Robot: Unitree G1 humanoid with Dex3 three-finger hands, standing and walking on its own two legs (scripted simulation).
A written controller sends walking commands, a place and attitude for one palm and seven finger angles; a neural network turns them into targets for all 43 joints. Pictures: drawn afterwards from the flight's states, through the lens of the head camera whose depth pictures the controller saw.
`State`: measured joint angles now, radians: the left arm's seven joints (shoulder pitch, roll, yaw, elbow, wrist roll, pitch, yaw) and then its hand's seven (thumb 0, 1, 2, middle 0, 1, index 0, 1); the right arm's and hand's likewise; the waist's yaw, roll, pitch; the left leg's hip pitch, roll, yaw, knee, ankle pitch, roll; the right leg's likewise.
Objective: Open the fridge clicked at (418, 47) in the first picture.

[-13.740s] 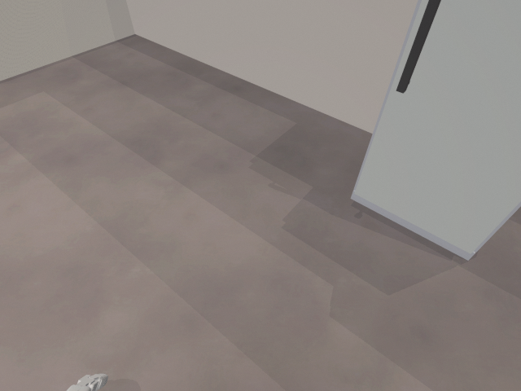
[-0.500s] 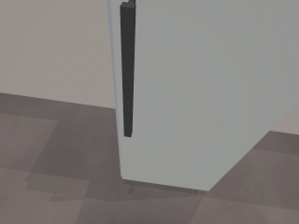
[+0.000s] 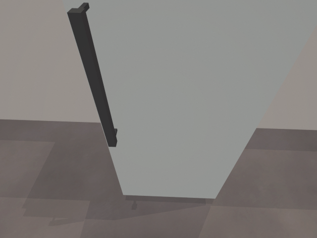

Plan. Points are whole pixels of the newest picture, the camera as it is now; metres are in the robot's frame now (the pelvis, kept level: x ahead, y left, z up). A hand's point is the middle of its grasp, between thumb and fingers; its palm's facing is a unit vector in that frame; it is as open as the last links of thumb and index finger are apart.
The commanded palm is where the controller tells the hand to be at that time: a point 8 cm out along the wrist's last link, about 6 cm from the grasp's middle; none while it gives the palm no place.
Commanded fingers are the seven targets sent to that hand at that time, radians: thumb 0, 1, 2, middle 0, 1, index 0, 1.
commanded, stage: come to a stop and stand still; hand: left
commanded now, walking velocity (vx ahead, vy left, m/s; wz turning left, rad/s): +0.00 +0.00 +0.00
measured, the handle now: (102, 91) +0.46 +0.17 +0.14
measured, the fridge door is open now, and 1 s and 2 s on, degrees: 0 0 0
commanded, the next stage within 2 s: look again from close up in 0.28 s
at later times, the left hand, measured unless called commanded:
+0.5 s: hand out of the picture -0.02 +0.16 -0.18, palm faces +0.03 -0.99 -0.16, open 7.4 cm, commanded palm none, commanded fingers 0.00 0.90 0.90 -0.20 -0.30 -0.20 -0.30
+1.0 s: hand out of the picture +0.01 +0.22 -0.18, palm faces -0.01 -0.98 -0.20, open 7.4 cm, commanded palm none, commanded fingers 0.00 0.90 0.90 -0.20 -0.30 -0.20 -0.30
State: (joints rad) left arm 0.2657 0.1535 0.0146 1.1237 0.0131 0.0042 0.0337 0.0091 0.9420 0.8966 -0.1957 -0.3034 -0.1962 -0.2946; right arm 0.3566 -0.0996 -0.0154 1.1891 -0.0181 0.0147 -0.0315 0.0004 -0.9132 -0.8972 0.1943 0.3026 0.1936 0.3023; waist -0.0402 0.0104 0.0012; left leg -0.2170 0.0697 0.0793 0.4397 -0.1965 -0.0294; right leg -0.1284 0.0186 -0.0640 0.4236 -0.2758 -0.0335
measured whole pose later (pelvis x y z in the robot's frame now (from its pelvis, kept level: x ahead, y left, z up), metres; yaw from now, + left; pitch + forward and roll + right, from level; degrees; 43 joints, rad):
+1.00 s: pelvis +0.01 +0.04 +0.00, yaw -1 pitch +0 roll +0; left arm 0.28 0.17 -0.01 1.08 0.02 0.00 0.03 0.00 0.91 0.90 -0.19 -0.30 -0.20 -0.29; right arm 0.29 -0.16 0.01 1.08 -0.01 -0.01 -0.03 0.00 -0.92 -0.90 0.20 0.30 0.20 0.30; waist 0.00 0.00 0.03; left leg -0.23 -0.02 0.08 0.47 -0.24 0.05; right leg -0.16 -0.04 -0.03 0.47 -0.30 0.03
